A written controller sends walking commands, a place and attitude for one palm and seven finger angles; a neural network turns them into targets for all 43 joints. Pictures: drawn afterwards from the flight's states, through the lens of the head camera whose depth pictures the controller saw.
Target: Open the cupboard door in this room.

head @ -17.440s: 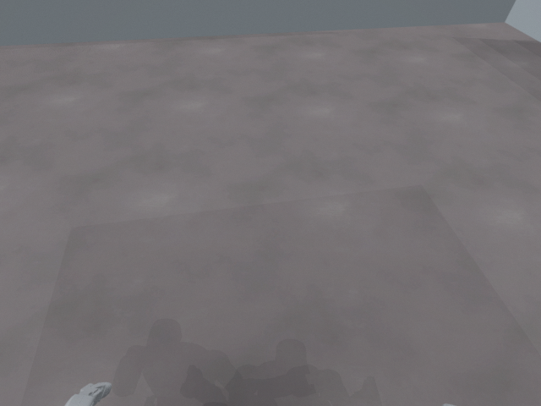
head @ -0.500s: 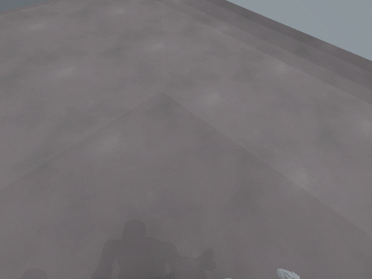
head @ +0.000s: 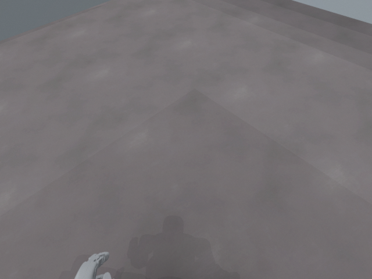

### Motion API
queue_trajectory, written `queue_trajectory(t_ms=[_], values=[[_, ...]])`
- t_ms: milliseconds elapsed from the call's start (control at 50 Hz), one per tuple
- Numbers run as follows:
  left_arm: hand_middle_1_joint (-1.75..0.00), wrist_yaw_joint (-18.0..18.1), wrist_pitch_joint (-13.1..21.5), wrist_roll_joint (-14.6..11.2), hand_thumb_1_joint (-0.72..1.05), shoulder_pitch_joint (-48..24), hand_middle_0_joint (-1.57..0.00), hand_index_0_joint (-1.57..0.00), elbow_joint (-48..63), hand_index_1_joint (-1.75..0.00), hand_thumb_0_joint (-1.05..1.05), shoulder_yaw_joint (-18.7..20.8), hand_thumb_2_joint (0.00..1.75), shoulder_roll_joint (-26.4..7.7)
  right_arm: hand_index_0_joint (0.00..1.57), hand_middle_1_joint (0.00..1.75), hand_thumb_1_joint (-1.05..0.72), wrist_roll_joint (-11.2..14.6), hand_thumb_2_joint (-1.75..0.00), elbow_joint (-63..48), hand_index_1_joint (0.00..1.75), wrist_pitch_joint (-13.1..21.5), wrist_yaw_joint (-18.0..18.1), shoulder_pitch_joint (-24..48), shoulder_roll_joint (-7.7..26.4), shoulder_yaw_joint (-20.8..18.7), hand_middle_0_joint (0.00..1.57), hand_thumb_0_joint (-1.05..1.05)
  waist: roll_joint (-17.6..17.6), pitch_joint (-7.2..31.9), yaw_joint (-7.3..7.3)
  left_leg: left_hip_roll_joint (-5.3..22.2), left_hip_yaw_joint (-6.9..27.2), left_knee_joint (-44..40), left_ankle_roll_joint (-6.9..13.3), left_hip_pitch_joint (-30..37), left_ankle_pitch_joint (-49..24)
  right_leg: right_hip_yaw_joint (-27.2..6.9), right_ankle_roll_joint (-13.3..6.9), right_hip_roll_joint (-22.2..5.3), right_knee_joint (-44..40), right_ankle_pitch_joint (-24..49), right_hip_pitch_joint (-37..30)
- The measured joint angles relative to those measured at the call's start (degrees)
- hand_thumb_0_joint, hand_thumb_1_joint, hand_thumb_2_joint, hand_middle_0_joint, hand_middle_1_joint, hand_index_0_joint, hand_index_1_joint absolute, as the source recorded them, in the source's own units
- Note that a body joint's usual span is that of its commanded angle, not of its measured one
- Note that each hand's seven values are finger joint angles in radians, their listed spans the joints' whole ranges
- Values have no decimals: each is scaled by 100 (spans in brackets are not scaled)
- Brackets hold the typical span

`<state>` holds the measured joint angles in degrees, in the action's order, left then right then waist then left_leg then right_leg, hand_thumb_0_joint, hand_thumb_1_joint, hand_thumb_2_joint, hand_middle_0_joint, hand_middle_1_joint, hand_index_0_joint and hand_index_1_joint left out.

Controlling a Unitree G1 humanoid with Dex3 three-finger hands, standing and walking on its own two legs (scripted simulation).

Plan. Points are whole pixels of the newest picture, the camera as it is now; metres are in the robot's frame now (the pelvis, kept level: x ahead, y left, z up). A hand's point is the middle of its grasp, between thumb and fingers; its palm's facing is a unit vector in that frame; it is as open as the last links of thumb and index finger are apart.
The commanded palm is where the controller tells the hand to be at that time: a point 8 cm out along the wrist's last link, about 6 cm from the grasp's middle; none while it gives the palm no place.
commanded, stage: turn or walk to find it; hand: left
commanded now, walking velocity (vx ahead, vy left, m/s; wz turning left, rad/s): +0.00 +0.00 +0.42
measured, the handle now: out of the picture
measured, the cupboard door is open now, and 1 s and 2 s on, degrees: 0 0 0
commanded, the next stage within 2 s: stand and wait in 1.52 s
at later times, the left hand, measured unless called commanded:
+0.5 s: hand out of the picture -0.07 +0.21 -0.17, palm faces +0.30 -0.92 -0.25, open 7.4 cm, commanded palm none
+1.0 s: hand out of the picture -0.02 +0.24 -0.15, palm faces +0.41 -0.88 -0.25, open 7.4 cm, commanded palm none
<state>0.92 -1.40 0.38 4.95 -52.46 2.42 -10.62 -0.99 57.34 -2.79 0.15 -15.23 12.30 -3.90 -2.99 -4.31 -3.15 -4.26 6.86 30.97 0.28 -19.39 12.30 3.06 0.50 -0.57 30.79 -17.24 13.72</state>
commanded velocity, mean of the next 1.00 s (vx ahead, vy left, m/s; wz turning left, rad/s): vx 0.00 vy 0.00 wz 0.42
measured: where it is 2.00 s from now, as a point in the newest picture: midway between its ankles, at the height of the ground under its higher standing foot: outside the picture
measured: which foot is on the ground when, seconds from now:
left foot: up 0.00-0.50, down 0.52-1.00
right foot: down 0.00-0.52, up 0.54-1.00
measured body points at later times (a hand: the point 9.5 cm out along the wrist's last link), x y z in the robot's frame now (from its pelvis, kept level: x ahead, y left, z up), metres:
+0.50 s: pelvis -0.03 +0.01 +0.00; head +0.01 +0.02 +0.45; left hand -0.09 +0.26 -0.15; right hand +0.14 -0.22 -0.14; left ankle -0.07 +0.12 -0.72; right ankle -0.01 -0.10 -0.73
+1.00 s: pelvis -0.05 +0.01 +0.01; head -0.02 +0.02 +0.46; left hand -0.05 +0.29 -0.13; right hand +0.08 -0.20 -0.15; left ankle -0.07 +0.11 -0.73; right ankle +0.00 -0.12 -0.70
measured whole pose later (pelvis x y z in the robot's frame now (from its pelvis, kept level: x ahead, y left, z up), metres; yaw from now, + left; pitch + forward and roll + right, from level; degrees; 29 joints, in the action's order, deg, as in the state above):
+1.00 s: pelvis -0.05 +0.01 +0.01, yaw +25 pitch +0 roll +0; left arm 0.7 -3.2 0.5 6.0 -53.5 3.2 -12.6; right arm -1.5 56.3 -2.0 0.3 -13.5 10.6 -2.7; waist -0.3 -4.3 -2.3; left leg -3.7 4.0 26.1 1.9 -14.7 11.1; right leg 1.3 4.9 -3.1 47.2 -24.9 21.0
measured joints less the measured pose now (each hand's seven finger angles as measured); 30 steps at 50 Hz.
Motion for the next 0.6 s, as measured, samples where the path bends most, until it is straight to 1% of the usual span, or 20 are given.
queue_trajectory(t_ms=[20, 40, 60, 80, 100, 140, 180, 220, 280, 340, 440, 480, 500, 520, 540, 560, 580, 600], values=[[-30, 4, 31, 21, 91, 36, -20, -20, 11, -29, 0, -30, 89, 48, 20, 30, -91, 7, -90, 27, 30, -30, 2, -15, 34, -28, 20, 0, -60, -7, -6, 0, -11, 390, -54, -124, 488, 69, -144, 7, 22, -13, -20], [-30, 7, 50, 28, 91, 94, -20, -20, 23, -29, 0, -52, 89, 83, 20, 30, -91, -4, -90, 42, 30, -69, 2, -35, 57, -50, 20, 0, -62, 12, -6, -35, -72, 940, -101, -294, 919, 123, -230, -38, 38, -48, -43], [-30, 17, 58, 28, 91, 163, -20, -20, 25, -29, 0, -55, 89, 117, 20, 30, -91, -20, -90, 57, 30, -108, -5, -51, 79, -70, 20, 0, -46, 40, 2, -52, -143, 1528, -138, -463, 1151, 167, -276, -91, 9, -64, -86], [-30, 30, 49, 25, 91, 234, -20, -20, 19, -29, 0, -51, 89, 145, 20, 30, -91, -31, -90, 64, 30, -141, -17, -57, 100, -91, 20, 0, -23, 64, 17, -38, -216, 2072, -169, -607, 1232, 201, -294, -141, -49, -56, -138], [-30, 38, 37, 22, 91, 296, -20, -20, 1, -29, 0, -49, 89, 167, 20, 30, -91, -41, -90, 68, 30, -159, -31, -55, 125, -110, 20, 0, -11, 74, 23, 12, -277, 2539, -203, -720, 1194, 240, -299, -179, -118, -32, -195], [-30, 36, 32, 18, 90, 394, -20, -20, -52, -29, 0, -56, 89, 203, 20, 30, -91, -49, -90, 64, 30, -163, -53, -45, 176, -134, 20, 0, -16, 73, 11, 158, -329, 3199, -284, -866, 985, 356, -300, -230, -239, 24, -294], [-30, 28, 51, 19, 90, 479, -20, -20, -97, -29, 0, -61, 89, 229, 20, 30, -91, -46, -90, 69, 30, -165, -64, -33, 212, -145, 20, 0, -13, 61, 12, 307, -332, 3538, -368, -915, 810, 492, -307, -275, -302, 47, -356], [-30, 27, 76, 28, 90, 563, -20, -20, -128, -29, 0, -58, 89, 248, 20, 30, -91, -47, -90, 92, 30, -179, -68, -5, 231, -144, 20, 0, 13, 47, 48, 439, -335, 3633, -439, -885, 739, 618, -315, -323, -317, 42, -383], [-30, 44, 114, 46, 91, 689, -20, -20, -161, -30, 0, -16, 89, 212, 20, 30, -91, -44, -90, 128, 30, -210, -60, 94, 243, -120, 19, 0, 79, 14, 150, 573, -370, 3426, -504, -733, 858, 771, -314, -406, -280, 16, -372], [-30, 27, 120, 80, 92, 817, -20, -20, -219, -29, 0, -4, 89, 147, 20, 30, -91, -30, -90, 128, 30, -217, -48, 282, 247, -83, 19, 0, 149, -47, 254, 635, -488, 2906, -525, -506, 1095, 907, -280, -502, -212, -9, -338], [-30, 4, 66, 125, 91, 1004, -20, -20, -349, -29, 0, 37, 89, -28, 20, 30, -91, 25, -90, 7, 30, -149, -45, 700, 210, 8, 19, 0, 291, -156, 444, 612, -821, 1722, -439, -45, 1336, 1118, -164, -657, 22, -84, -213], [-30, -1, 33, 126, 91, 1063, -20, -20, -412, -29, 0, 69, 89, -128, 20, 30, -91, 42, -90, -78, 30, -88, -48, 847, 179, 46, 19, 0, 363, -173, 496, 571, -968, 1121, -386, 192, 1167, 1216, -89, -725, 192, -154, -143], [-30, -2, 13, 114, 91, 1099, -20, -20, -443, -29, 0, 86, 89, -180, 20, 30, -91, 45, -90, -125, 30, -47, -54, 903, 167, 65, 19, 0, 395, -165, 509, 550, -1042, 703, -353, 360, 897, 1266, -39, -762, 320, -212, -96], [-30, -4, -13, 92, 91, 1145, -20, -20, -463, -29, 0, 104, 89, -233, 20, 30, -91, 42, -90, -177, 30, 9, -65, 942, 161, 82, 19, 0, 423, -138, 517, 533, -1087, 282, -253, 533, 611, 1305, 18, -806, 514, -302, -15], [-30, -4, -62, 67, 91, 1137, -20, -20, -499, -29, 0, 131, 89, -315, 20, 30, -91, 29, -90, -204, 30, 68, -65, 1001, 102, 85, 19, 0, 555, -162, 538, 444, -1113, 269, -89, 529, 592, 1171, 102, -875, 831, -491, 117], [-30, 10, -130, 57, 91, 1118, -20, -20, -529, -29, 0, 144, 89, -378, 20, 30, -91, 26, -90, -242, 30, 105, -69, 1039, 54, 107, 19, 0, 642, -181, 573, 389, -1118, 339, 49, 509, 635, 929, 172, -844, 1243, -887, 283], [-30, 25, -200, 55, 91, 1101, -20, -20, -552, -29, 0, 149, 89, -417, 20, 30, -91, 21, -90, -274, 30, 127, -68, 1057, 18, 135, 19, 0, 675, -180, 601, 373, -1110, 348, 145, 522, 663, 709, 216, -764, 1679, -1183, 450], [-30, 33, -255, 57, 91, 1079, -20, -20, -577, -29, 0, 153, 89, -435, 20, 30, -91, 13, -90, -296, 30, 144, -50, 1057, -10, 158, 19, 0, 672, -160, 605, 372, -1082, 291, 203, 557, 650, 545, 255, -683, 2069, -1306, 600]])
